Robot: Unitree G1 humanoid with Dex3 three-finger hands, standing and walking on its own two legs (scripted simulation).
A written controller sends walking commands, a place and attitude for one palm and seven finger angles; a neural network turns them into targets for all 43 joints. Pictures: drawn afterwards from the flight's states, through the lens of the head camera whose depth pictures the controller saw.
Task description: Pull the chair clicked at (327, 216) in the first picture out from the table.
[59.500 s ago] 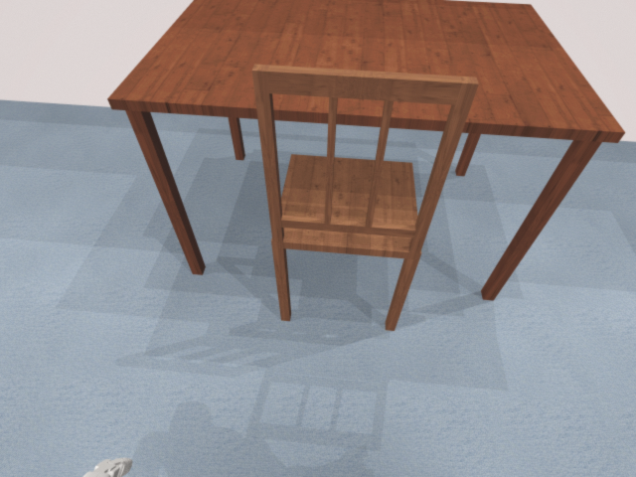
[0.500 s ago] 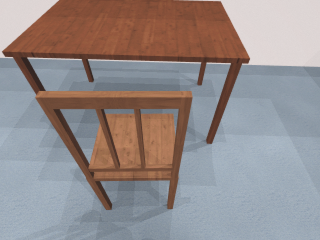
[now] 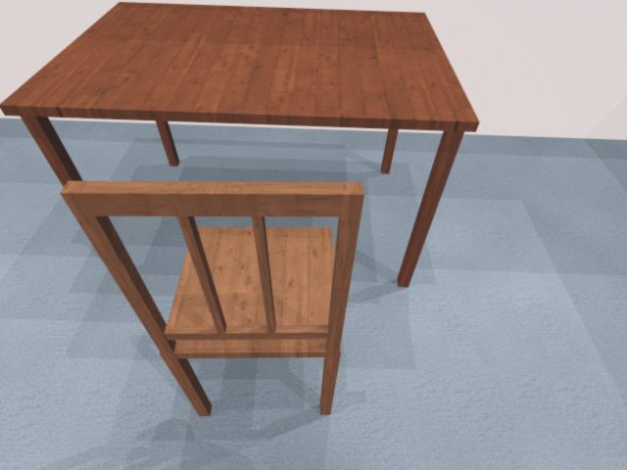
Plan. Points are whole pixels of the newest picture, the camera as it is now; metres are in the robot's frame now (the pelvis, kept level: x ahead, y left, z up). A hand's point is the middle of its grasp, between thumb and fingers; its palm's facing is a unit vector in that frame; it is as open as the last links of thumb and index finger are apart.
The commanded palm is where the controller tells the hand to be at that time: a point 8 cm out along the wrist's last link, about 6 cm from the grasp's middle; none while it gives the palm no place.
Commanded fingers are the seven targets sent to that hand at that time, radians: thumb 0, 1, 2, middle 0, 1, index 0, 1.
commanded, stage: look again from close up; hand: left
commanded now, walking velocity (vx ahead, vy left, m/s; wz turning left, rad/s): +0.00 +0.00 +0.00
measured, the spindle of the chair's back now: (206, 281) +0.42 +0.22 -0.07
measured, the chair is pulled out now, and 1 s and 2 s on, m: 0.34 0.34 0.34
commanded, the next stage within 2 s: shuffle to correct the standing spot in 0.26 s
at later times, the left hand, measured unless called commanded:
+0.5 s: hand out of the picture -0.02 +0.17 -0.18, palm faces +0.03 -0.98 -0.18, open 7.3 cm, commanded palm none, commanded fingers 0.00 0.90 0.90 -0.20 -0.30 -0.20 -0.30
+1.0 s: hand out of the picture -0.02 +0.10 -0.19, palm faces +0.13 -0.98 -0.16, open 7.3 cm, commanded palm none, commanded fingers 0.00 0.90 0.90 -0.20 -0.30 -0.20 -0.30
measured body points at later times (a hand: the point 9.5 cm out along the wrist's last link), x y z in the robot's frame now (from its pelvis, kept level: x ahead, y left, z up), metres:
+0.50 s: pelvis -0.02 -0.01 +0.00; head -0.02 +0.00 +0.45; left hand -0.02 +0.22 -0.16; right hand -0.02 -0.23 -0.16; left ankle -0.03 +0.12 -0.74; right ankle +0.00 -0.12 -0.74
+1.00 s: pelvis +0.02 -0.07 -0.01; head +0.04 -0.05 +0.44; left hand -0.03 +0.15 -0.18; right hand +0.03 -0.30 -0.16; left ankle -0.02 +0.08 -0.74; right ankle +0.00 -0.12 -0.74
